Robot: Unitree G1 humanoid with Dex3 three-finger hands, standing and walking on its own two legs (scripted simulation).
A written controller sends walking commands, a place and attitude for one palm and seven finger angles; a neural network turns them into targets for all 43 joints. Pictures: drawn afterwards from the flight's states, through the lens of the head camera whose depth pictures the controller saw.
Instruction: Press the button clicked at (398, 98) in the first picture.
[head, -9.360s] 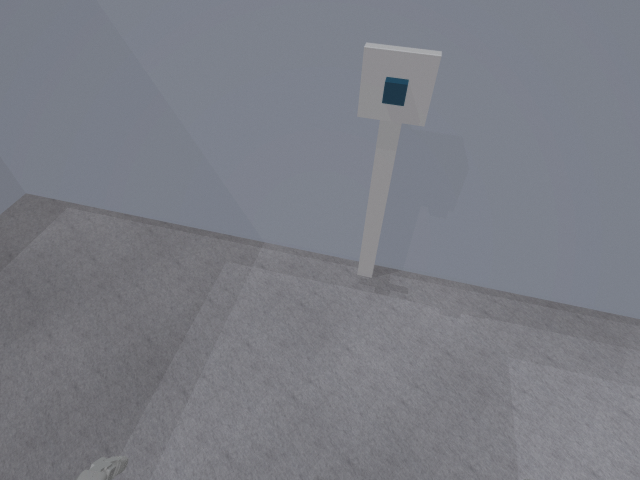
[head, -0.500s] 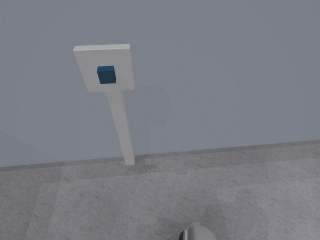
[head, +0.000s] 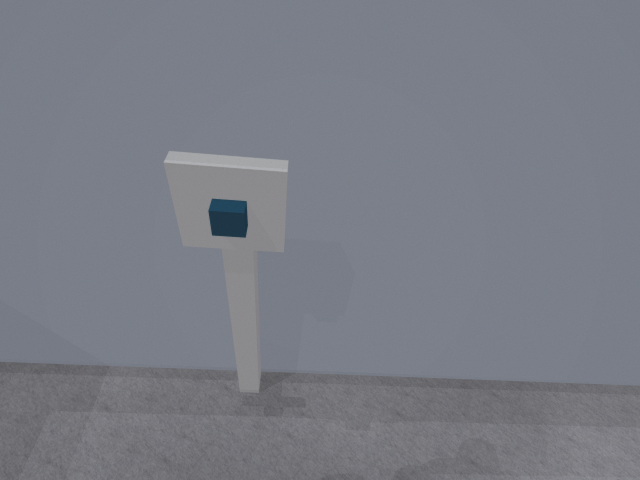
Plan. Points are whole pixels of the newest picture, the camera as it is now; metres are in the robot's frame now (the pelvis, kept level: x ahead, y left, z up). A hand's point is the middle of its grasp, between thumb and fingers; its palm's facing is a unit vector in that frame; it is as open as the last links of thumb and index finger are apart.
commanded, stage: come to a stop and stand still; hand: left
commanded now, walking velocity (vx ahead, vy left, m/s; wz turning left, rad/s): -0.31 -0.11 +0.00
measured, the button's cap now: (229, 216) +0.48 +0.20 +0.04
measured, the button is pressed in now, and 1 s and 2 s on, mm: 0 0 0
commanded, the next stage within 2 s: look again from close up in 1.14 s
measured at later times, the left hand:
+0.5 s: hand out of the picture -0.05 +0.11 -0.15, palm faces +0.04 -0.97 -0.24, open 7.4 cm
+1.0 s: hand out of the picture -0.09 +0.15 -0.17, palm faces +0.07 -0.98 -0.17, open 7.4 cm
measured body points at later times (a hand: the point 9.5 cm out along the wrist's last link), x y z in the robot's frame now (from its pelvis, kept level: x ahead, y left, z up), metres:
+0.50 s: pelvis -0.06 -0.07 +0.01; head -0.08 -0.10 +0.46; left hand -0.05 +0.16 -0.13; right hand -0.04 -0.31 -0.16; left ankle -0.01 +0.08 -0.69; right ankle -0.05 -0.18 -0.73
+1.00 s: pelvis -0.07 -0.02 +0.01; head -0.07 -0.01 +0.46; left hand -0.09 +0.20 -0.16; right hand -0.05 -0.25 -0.14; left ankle -0.09 +0.09 -0.73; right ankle -0.05 -0.18 -0.73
